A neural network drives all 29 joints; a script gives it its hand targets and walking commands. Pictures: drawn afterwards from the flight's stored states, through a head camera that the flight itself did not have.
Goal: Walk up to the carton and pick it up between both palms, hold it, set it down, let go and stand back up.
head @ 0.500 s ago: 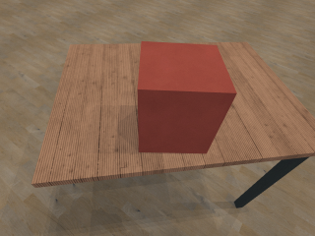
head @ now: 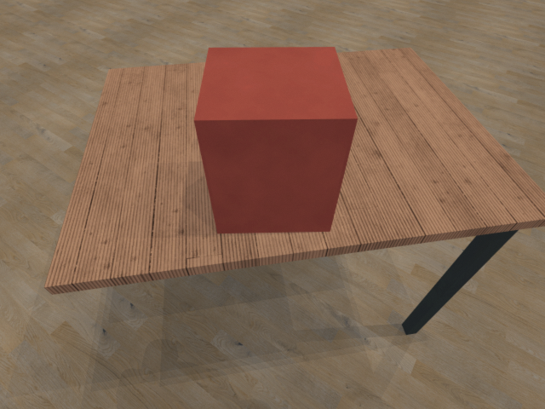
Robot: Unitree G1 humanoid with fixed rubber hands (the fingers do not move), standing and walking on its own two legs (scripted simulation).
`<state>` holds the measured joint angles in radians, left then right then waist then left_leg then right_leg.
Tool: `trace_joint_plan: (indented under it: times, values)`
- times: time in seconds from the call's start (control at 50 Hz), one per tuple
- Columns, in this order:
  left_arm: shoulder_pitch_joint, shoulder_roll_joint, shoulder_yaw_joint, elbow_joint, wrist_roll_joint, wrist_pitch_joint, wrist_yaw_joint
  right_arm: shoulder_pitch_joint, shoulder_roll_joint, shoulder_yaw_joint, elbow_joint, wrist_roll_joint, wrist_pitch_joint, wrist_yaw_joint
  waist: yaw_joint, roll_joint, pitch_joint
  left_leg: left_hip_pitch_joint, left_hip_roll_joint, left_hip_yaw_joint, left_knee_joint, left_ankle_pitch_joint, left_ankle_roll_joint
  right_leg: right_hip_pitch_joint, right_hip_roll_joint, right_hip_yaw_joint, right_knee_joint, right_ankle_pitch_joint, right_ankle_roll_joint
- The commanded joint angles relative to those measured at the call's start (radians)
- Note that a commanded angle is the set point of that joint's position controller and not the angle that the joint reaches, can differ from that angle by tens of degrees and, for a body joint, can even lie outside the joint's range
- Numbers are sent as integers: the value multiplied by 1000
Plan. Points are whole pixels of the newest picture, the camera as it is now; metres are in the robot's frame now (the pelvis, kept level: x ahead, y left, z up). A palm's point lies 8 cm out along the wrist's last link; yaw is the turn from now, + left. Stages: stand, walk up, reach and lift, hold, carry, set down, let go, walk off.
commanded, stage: walk up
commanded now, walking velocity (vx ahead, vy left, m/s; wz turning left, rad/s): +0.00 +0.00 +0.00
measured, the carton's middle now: (273, 145) +0.53 +0.00 +0.09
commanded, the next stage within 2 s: stand in 0.20 s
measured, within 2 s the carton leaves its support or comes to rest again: neither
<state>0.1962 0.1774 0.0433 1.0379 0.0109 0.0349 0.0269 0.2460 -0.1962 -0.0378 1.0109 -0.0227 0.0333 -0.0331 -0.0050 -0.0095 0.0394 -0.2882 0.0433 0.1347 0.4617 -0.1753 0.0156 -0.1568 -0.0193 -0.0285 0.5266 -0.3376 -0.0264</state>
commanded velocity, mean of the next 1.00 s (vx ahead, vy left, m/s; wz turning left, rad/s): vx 0.00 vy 0.00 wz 0.00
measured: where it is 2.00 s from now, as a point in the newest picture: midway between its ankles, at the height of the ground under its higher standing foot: outside the picture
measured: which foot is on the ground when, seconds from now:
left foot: down 0.00-0.02, up 0.04-0.24, down 0.26-1.00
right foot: down 0.00-1.00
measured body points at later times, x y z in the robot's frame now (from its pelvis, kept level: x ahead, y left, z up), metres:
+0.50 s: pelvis +0.00 -0.01 +0.01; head +0.01 -0.01 +0.46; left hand +0.00 +0.21 -0.15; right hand -0.01 -0.23 -0.15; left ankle -0.01 +0.12 -0.74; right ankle -0.06 -0.11 -0.74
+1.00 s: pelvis -0.02 +0.01 +0.01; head -0.02 +0.01 +0.46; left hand -0.04 +0.21 -0.16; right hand -0.06 -0.20 -0.15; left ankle -0.01 +0.12 -0.74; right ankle -0.06 -0.11 -0.74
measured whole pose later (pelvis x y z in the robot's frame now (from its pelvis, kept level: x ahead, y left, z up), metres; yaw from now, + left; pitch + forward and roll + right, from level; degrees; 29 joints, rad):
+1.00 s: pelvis -0.02 +0.01 +0.01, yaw +0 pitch -2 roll +0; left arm 0.31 0.12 -0.01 1.18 0.01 -0.01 0.04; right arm 0.36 -0.11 0.00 1.16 -0.01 -0.01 -0.03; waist 0.00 -0.01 0.02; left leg -0.14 0.01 0.06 0.37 -0.20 0.00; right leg -0.06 -0.01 -0.03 0.36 -0.27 -0.01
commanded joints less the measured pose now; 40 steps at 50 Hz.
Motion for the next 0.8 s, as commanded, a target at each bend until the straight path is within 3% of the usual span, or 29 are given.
trace_joint_plan:
  times: [0.0,0.02,0.04,0.06,0.08,0.1,0.12,0.14,0.16,0.2,0.24,0.26,0.28,0.3,0.32,0.34,0.36,0.38,0.4,0.48,0.52,0.54,0.58,0.6,0.66,0.68,0.74,0.76,0.78]
  values:
    - [94,135,3,-8,14,-40,20,119,-42,-10,7,20,-4,13,-26,-159,3,-87,22,-70,101,-262,-6,57,-295,345,-394,111,-38]
    - [45,152,7,-5,10,-40,19,64,-24,-3,-9,8,9,11,-11,-186,88,-23,33,-109,126,-257,3,-150,-306,324,-401,-44,-105]
    - [19,94,-7,-9,10,-43,17,43,-45,-4,-2,9,15,20,-16,-106,152,6,32,-124,162,-210,-5,-224,-255,312,-434,-174,-89]
    - [12,80,-13,-10,3,-53,17,44,-25,-1,6,8,7,27,-26,-65,163,-34,7,-130,147,-180,-1,-137,-220,236,-409,10,-66]
    - [19,79,-23,0,3,-60,18,69,-14,-1,22,9,-1,30,-37,-104,140,-56,-4,-130,150,-149,-5,-82,-181,170,-355,199,-70]
    - [54,70,-26,13,7,-69,19,88,-40,-8,34,9,-10,28,-23,-130,90,-41,0,-125,130,-125,-2,7,-166,147,-289,432,-62]
    - [102,64,-30,28,-3,-77,18,69,-47,-9,30,11,-17,21,-5,-115,49,-25,2,-119,120,-135,-7,63,-176,162,-248,630,-59]
    - [117,60,-34,45,-5,-81,15,85,-29,2,37,13,-22,16,-6,-154,-12,-18,1,-115,105,-141,-3,132,-176,127,-209,742,-70]
    - [127,56,-40,42,-3,-80,15,81,-37,4,44,20,-24,12,1,-161,-4,-13,0,-104,98,-138,-10,130,-172,119,-199,749,-70]
    - [126,40,-39,47,-5,-73,20,46,-44,5,35,17,-28,5,1,-142,9,48,37,-117,21,-72,-17,83,-175,115,-177,801,-77]
    - [123,74,-25,44,-2,-70,24,105,-48,2,60,21,-41,0,-19,-73,-44,161,63,-136,-62,176,-20,79,-135,89,-134,748,-55]
    - [137,66,-26,44,-8,-68,23,129,-44,4,82,24,-44,-2,-6,-20,-82,208,75,-143,-62,269,-17,91,-112,91,-158,623,-47]
    - [158,34,-26,57,-10,-67,23,110,-56,2,83,21,-40,-3,9,1,-66,254,73,-137,-50,288,-21,43,-89,76,-178,506,-36]
    - [163,3,-35,66,-6,-66,23,104,-62,-5,87,24,-36,-4,6,77,-16,240,70,-147,-54,267,-22,6,-85,93,-205,449,-30]
    - [167,34,-20,70,-9,-64,24,90,-39,4,92,17,-35,-3,14,70,-28,202,79,-155,-72,260,-21,52,-83,80,-199,429,-30]
    - [146,66,-15,70,-6,-65,26,125,-14,13,96,16,-34,-3,-6,60,-34,188,71,-138,-79,278,-24,84,-87,78,-187,462,-30]
    - [163,32,-17,83,-14,-62,23,120,-3,16,102,17,-36,-5,15,41,-14,188,77,-141,-85,275,-20,76,-76,69,-191,468,-23]
    - [162,39,-20,85,-9,-58,23,118,-13,12,105,18,-35,-7,13,10,-24,182,71,-143,-100,213,-19,80,-79,69,-199,413,-23]
    - [147,35,-16,79,-3,-55,23,117,-21,15,107,17,-35,-8,7,56,-1,154,69,-130,-109,185,-29,89,-81,72,-203,382,-23]
    - [166,38,-21,101,-8,-52,23,119,1,22,109,21,-43,-10,14,4,34,189,74,-146,-105,231,-10,42,-82,78,-209,384,-18]
    - [142,-6,-32,97,-7,-47,24,133,-10,20,124,15,-40,-8,7,15,59,141,71,-148,-126,151,-14,45,-77,84,-228,281,-17]
    - [128,15,-29,97,-4,-43,22,136,0,21,122,16,-40,-6,1,-14,77,104,74,-157,-143,99,-7,48,-75,76,-228,241,-18]
    - [148,31,-26,104,-7,-42,22,105,-16,22,111,10,-45,-4,17,37,73,126,74,-156,-142,131,-2,28,-81,85,-239,258,-18]
    - [153,48,-27,107,-7,-45,22,137,1,28,117,15,-49,-3,11,-5,39,139,68,-160,-142,155,3,79,-81,81,-239,284,-16]
    - [165,20,-30,114,-11,-49,19,145,-31,20,123,13,-54,-8,21,5,15,194,68,-150,-137,168,-5,51,-80,84,-232,279,-11]
    - [155,23,-31,115,-8,-50,19,157,-7,24,125,16,-53,-8,3,5,54,173,69,-153,-136,188,-4,43,-77,84,-229,290,-14]
    - [155,38,-30,119,-8,-45,20,173,7,30,131,12,-48,-7,10,-17,95,144,69,-161,-150,112,-3,5,-75,73,-242,209,-7]
    - [144,19,-37,127,-6,-44,20,175,-1,25,126,11,-51,-6,5,40,100,133,67,-158,-163,101,-3,17,-84,85,-241,219,-10]
    - [157,19,-39,121,0,-45,19,188,10,25,133,18,-53,-6,-2,50,53,151,60,-154,-157,112,5,38,-88,82,-237,239,-12]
